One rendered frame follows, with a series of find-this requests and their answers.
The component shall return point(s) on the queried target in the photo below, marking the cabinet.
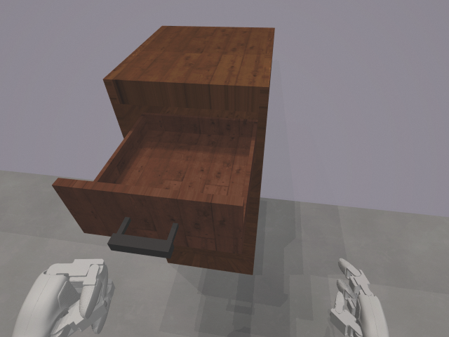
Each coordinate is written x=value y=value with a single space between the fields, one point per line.
x=207 y=72

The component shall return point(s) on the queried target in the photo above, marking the drawer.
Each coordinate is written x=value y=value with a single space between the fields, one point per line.
x=191 y=170

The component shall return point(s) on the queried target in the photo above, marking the left robot hand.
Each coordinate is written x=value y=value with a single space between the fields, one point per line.
x=79 y=288

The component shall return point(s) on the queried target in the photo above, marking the handle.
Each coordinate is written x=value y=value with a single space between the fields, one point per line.
x=142 y=245

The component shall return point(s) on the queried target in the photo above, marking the right robot hand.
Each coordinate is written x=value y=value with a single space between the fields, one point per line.
x=368 y=319

